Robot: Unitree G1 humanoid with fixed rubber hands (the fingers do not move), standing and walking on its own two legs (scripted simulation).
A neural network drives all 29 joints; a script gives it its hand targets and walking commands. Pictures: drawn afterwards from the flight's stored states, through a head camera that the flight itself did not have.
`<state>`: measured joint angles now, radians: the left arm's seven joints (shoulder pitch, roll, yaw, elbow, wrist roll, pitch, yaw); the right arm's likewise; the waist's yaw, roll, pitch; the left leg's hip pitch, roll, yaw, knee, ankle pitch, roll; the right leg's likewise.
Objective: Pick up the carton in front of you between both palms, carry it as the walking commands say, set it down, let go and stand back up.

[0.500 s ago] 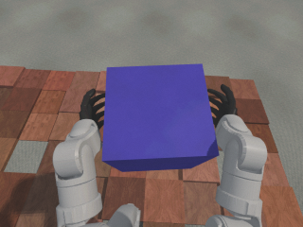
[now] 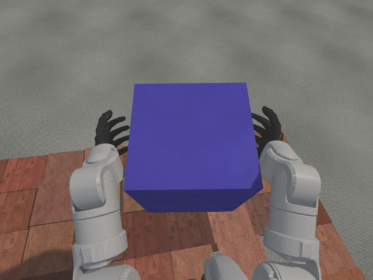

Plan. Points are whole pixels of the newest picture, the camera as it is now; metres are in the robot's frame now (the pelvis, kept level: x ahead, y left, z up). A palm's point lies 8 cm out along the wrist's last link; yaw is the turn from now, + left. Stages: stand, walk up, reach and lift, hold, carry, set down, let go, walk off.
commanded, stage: carry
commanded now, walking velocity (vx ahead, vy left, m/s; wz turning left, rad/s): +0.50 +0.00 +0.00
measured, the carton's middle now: (190, 156) +0.36 -0.03 +0.06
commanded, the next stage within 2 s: none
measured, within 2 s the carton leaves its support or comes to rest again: neither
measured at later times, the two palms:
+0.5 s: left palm (128, 83) +0.63 +0.12 +0.05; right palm (228, 76) +0.66 -0.18 +0.04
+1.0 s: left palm (126, 24) +0.98 +0.15 +0.05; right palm (207, 24) +0.97 -0.16 +0.06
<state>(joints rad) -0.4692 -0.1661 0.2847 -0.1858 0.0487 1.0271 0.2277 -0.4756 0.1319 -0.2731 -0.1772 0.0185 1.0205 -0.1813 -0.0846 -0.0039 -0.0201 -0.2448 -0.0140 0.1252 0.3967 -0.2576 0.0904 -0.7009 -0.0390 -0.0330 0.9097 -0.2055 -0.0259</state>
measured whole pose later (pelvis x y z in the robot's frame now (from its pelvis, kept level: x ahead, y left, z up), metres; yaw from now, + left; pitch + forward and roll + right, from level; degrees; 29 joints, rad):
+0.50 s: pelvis +0.32 -0.05 -0.04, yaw +2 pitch +6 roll +2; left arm -0.40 -0.17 0.30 -0.05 0.03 1.00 0.16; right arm -0.45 0.17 -0.31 -0.05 -0.06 1.01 -0.20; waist 0.03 0.01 -0.05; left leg -0.64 0.06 0.04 0.96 -0.28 0.00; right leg -0.27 0.03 -0.12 0.42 -0.26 -0.11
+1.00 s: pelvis +0.66 +0.01 -0.03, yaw +1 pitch +5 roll -1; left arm -0.30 -0.16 0.25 -0.12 0.06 0.92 0.19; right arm -0.32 0.16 -0.21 -0.10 -0.02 0.92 -0.17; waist -0.09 0.01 -0.05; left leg -0.22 -0.02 0.15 0.45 -0.32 0.03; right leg -0.67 -0.06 -0.03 0.94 -0.29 -0.04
